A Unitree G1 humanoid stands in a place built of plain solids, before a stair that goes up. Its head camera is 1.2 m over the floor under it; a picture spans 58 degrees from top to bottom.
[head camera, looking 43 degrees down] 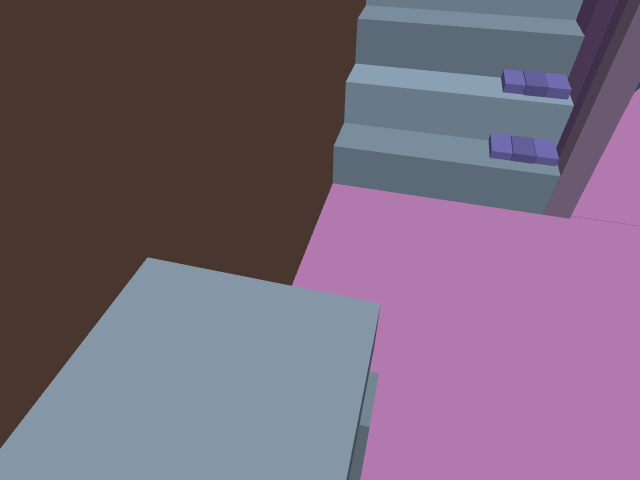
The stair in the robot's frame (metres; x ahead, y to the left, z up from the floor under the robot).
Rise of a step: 0.20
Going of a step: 0.22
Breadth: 0.95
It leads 14 degrees to the right of straight ahead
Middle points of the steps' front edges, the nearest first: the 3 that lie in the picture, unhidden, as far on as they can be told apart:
1.56 -0.52 0.20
1.77 -0.57 0.40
1.99 -0.63 0.60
